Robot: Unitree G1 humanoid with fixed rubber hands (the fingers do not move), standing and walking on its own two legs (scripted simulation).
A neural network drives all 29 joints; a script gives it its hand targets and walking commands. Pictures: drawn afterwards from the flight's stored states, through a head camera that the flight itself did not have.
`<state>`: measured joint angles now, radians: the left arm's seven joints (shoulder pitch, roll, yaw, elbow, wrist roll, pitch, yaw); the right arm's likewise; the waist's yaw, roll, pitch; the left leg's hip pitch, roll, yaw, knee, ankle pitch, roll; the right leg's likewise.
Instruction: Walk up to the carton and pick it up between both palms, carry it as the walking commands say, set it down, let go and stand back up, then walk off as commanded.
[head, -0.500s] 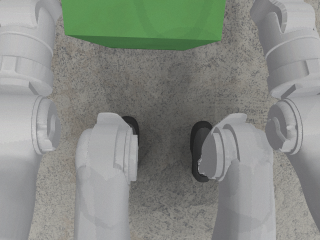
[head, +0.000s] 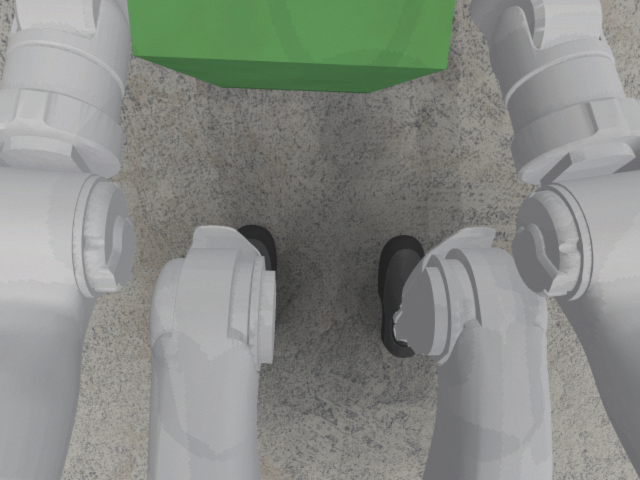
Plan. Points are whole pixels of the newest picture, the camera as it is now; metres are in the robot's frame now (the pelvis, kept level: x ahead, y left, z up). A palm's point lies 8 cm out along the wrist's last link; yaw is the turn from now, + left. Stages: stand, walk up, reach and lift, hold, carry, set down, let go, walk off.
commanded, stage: reach and lift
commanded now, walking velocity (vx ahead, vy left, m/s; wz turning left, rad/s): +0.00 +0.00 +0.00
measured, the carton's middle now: out of the picture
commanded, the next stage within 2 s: none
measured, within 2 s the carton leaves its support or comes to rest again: leaves its support in 0.88 s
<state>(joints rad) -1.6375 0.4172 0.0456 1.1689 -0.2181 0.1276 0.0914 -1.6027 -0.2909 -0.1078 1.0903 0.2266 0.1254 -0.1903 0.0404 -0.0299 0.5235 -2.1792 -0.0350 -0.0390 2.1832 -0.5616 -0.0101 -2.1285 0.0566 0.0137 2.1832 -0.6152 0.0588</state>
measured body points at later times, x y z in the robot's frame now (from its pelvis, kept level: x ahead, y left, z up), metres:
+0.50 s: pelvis +0.00 +0.00 -0.01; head +0.38 +0.03 +0.22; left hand +0.58 +0.21 -0.18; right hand +0.59 -0.09 -0.18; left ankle +0.12 +0.12 -0.35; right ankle +0.11 -0.13 -0.35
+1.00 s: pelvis +0.00 -0.01 +0.01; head +0.38 +0.04 +0.24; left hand +0.57 +0.20 -0.17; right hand +0.58 -0.10 -0.15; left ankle +0.12 +0.12 -0.35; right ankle +0.11 -0.13 -0.35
